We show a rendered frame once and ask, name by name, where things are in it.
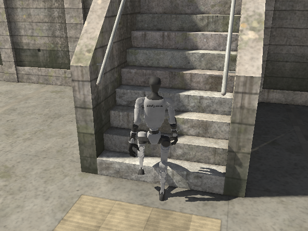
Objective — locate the right robot shin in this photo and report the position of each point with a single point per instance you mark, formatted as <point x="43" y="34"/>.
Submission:
<point x="163" y="178"/>

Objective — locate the robot left hand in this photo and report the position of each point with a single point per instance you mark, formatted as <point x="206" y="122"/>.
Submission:
<point x="131" y="152"/>

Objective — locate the left robot upper arm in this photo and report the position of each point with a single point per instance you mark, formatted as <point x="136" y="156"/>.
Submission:
<point x="137" y="110"/>

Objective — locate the left robot thigh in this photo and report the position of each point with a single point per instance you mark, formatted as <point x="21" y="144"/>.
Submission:
<point x="142" y="138"/>

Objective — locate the right robot upper arm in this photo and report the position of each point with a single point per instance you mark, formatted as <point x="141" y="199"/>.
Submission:
<point x="171" y="110"/>

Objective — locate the left robot forearm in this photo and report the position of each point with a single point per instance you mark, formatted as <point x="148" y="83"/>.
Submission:
<point x="133" y="132"/>

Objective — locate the robot right hand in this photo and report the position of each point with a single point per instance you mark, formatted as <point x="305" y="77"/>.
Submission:
<point x="173" y="138"/>

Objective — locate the right robot forearm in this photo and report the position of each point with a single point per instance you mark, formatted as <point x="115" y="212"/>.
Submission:
<point x="174" y="129"/>

